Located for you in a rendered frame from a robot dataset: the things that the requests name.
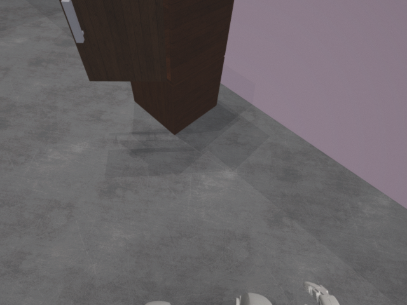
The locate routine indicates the cupboard door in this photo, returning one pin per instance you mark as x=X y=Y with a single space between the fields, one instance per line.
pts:
x=124 y=39

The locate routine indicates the right robot thigh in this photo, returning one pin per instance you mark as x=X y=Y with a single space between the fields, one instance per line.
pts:
x=252 y=299

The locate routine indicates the handle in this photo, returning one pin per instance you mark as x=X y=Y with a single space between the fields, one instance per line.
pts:
x=73 y=20

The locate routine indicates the right robot hand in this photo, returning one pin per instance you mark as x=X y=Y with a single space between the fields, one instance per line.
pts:
x=320 y=294

